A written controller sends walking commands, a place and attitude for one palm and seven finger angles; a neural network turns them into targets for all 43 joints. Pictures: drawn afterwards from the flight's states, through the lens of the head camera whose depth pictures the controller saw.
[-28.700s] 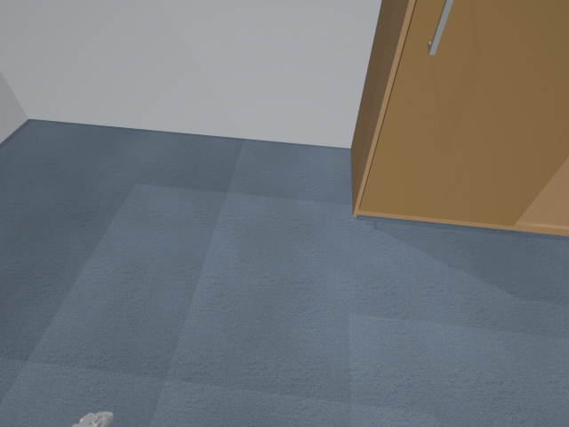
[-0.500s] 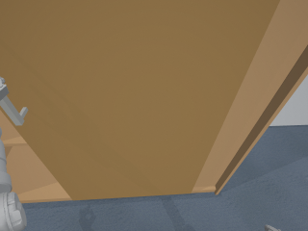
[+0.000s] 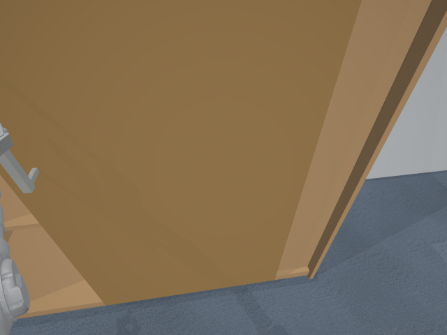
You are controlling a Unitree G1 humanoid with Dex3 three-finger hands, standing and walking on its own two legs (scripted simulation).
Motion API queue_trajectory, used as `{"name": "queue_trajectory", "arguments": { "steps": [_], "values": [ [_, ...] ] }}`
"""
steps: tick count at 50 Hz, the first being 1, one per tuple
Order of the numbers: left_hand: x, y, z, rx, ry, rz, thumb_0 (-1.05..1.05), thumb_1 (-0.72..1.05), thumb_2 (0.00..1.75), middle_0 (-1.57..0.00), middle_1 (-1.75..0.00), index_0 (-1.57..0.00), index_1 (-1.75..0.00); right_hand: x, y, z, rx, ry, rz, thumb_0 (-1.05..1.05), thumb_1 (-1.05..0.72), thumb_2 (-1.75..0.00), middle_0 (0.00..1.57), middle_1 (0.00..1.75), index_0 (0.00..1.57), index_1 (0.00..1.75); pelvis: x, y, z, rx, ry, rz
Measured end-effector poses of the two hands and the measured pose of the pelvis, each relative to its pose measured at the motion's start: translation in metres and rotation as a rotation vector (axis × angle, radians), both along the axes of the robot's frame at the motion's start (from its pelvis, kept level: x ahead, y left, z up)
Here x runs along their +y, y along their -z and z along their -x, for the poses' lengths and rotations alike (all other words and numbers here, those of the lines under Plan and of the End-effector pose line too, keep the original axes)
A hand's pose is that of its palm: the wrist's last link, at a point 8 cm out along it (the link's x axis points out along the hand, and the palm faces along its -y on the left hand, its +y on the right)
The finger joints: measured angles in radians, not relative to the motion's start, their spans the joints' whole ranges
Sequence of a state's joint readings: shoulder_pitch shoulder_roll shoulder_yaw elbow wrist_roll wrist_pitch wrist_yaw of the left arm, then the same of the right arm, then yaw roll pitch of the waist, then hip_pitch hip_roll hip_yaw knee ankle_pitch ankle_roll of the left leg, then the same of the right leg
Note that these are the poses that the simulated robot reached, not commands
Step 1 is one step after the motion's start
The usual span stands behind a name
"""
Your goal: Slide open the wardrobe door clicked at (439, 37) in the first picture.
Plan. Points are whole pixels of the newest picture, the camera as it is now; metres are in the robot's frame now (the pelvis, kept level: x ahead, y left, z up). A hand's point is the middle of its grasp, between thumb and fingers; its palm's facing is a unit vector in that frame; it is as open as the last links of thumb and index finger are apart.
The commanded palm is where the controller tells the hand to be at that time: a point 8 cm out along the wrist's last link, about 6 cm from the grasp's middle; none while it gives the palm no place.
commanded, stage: stop walking and hold the door there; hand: left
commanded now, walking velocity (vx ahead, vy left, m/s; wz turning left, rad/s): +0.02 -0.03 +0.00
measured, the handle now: out of the picture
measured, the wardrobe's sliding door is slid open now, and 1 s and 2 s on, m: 0.53 0.53 0.53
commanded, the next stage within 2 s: loosen the grip on the handle in 1.38 s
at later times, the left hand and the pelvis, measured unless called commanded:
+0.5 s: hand (5, 148) +0.39 +0.38 +0.18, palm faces +0.49 -0.84 -0.24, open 5.2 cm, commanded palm +0.34 +0.40 +0.16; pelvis -0.01 +0.07 -0.01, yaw +6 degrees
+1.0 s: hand (7, 150) +0.38 +0.37 +0.18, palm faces +0.46 -0.87 -0.20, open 5.6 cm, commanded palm +0.34 +0.39 +0.16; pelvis -0.05 +0.07 +0.00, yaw +5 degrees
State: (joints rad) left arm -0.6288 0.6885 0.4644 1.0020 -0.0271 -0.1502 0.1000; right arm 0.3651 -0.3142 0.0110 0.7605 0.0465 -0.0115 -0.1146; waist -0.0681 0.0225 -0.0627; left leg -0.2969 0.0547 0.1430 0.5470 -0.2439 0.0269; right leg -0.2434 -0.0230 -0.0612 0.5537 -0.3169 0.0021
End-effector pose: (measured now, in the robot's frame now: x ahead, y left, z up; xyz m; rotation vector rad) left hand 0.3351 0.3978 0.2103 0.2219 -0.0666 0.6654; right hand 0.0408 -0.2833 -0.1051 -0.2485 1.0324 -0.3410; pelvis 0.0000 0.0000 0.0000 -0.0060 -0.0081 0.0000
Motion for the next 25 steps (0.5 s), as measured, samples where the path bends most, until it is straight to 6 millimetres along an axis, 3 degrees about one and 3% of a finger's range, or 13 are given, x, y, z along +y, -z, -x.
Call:
{"name": "queue_trajectory", "arguments": {
  "steps": [9, 14, 19, 25],
  "values": [
    [-0.002, 0.0, -0.001, 0.017, -0.027, -0.023, -0.07, 0.72, 0.83, -0.41, -1.34, -0.21, -1.34, -0.008, 0.003, -0.012, 0.026, -0.028, -0.017, 0.01, -0.9, -0.9, 0.2, 0.3, 0.2, 0.3, -0.008, -0.002, -0.005, 0.013, -0.013, 0.01],
    [0.001, 0.004, -0.001, 0.063, 0.007, -0.043, -0.12, 0.72, 0.85, -0.42, -1.36, -0.27, -1.36, -0.007, 0.005, -0.029, 0.034, -0.047, -0.013, 0.01, -0.9, -0.9, 0.2, 0.3, 0.2, 0.3, 0.004, -0.003, -0.004, 0.012, -0.032, 0.002],
    [0.008, 0.011, -0.003, 0.074, 0.066, -0.06, -0.18, 0.71, 0.85, -0.44, -1.38, -0.36, -1.38, 0.014, -0.002, -0.051, 0.0, -0.107, 0.003, 0.01, -0.9, -0.9, 0.2, 0.3, 0.2, 0.3, 0.026, -0.005, 0.001, 0.005, -0.063, -0.03],
    [0.016, 0.021, -0.007, -0.012, 0.17, -0.085, -0.21, 0.71, 0.85, -0.45, -1.39, -0.39, -1.39, 0.061, 0.0, -0.078, -0.057, -0.163, 0.024, 0.01, -0.91, -0.9, 0.2, 0.3, 0.2, 0.3, 0.065, 0.008, 0.014, 0.0, -0.102, -0.033]
  ]
}}
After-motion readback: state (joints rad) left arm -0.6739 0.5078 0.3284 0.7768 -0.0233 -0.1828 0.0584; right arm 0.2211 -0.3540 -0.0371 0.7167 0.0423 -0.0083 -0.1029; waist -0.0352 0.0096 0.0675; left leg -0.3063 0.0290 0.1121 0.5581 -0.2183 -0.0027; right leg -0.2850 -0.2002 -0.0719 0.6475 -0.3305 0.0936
